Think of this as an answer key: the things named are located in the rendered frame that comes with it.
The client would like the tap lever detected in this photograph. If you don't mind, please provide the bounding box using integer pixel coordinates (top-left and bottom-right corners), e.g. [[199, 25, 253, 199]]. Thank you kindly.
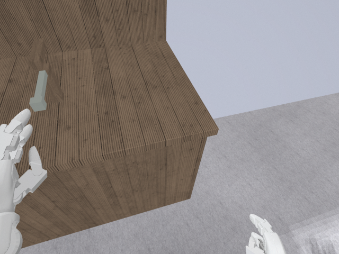
[[29, 70, 48, 112]]

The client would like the robot right hand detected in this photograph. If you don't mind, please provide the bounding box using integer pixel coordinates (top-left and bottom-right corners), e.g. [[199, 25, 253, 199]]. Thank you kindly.
[[246, 214, 286, 254]]

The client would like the robot left hand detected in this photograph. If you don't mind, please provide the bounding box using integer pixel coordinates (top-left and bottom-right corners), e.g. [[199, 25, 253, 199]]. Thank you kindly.
[[0, 109, 47, 213]]

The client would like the robot left forearm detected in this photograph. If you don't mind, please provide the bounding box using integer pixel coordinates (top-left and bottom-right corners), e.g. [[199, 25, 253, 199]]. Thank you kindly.
[[0, 212, 23, 254]]

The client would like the counter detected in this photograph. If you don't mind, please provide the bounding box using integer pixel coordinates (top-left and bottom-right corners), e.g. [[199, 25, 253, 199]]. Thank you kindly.
[[0, 0, 219, 248]]

